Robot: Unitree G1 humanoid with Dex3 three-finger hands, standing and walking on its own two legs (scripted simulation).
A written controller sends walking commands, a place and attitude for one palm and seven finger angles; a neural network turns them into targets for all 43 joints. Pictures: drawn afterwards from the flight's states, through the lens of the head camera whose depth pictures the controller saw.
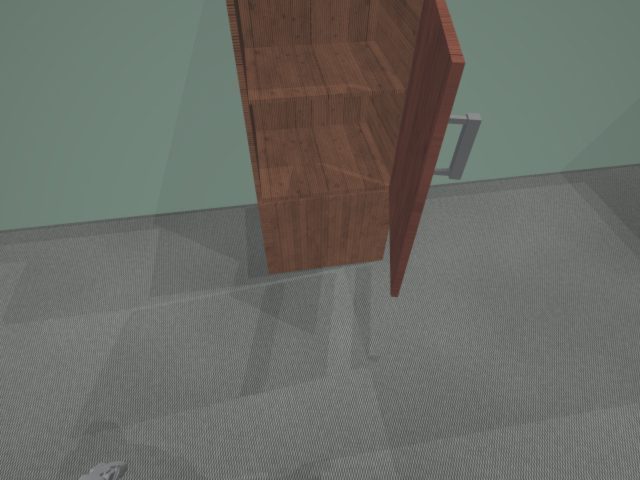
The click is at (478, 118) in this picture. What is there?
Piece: cupboard door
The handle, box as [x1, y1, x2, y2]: [433, 113, 481, 179]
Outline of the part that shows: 478,113 467,113 465,116 450,115 448,121 449,123 462,123 463,126 450,166 448,168 435,167 433,174 448,175 449,178 460,179 481,120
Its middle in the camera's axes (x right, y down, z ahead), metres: +0.23 -0.16 +0.69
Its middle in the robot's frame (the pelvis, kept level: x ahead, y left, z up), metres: +0.65 -0.19 +0.07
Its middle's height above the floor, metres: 0.84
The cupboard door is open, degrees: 75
